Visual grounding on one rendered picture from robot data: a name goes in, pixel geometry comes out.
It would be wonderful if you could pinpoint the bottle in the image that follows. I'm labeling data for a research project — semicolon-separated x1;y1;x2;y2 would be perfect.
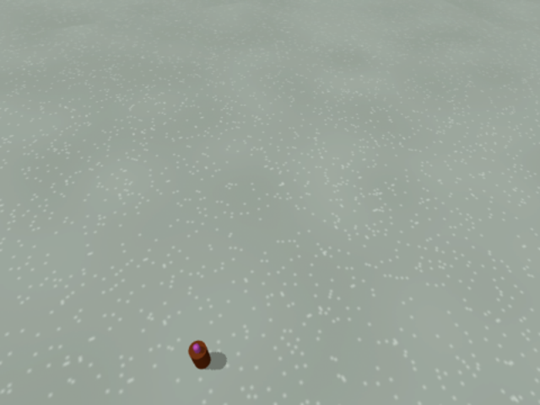
188;341;211;370

